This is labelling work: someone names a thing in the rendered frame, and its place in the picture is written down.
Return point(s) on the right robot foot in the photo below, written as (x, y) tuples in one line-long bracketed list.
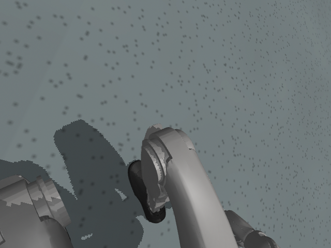
[(139, 189)]

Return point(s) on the right robot arm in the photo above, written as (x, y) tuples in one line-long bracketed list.
[(258, 239)]

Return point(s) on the right robot hand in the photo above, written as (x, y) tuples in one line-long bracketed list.
[(240, 227)]

